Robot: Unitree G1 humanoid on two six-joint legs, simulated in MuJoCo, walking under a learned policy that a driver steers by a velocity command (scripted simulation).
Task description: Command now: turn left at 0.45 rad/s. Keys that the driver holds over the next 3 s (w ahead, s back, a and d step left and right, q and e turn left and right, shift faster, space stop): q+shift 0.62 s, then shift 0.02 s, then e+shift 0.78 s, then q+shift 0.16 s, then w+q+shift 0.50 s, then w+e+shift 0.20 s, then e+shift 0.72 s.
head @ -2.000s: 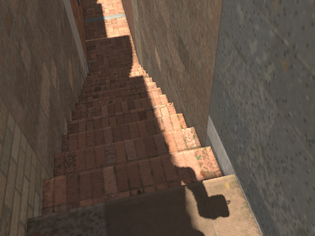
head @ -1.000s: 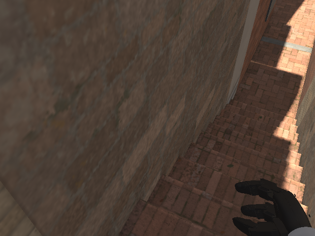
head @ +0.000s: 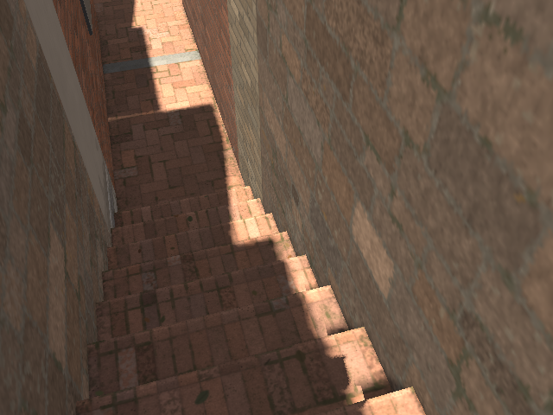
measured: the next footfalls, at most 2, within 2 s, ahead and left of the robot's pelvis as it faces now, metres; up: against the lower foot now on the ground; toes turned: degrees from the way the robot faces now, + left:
right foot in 0.46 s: +0.18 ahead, -0.12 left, +0.00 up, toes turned +12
left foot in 0.86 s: +0.07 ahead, +0.14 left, +0.00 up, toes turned +32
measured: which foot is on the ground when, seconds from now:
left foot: down 0.00-0.46, up 0.48-0.84, down 0.86-1.00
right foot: up 0.00-0.44, down 0.46-1.00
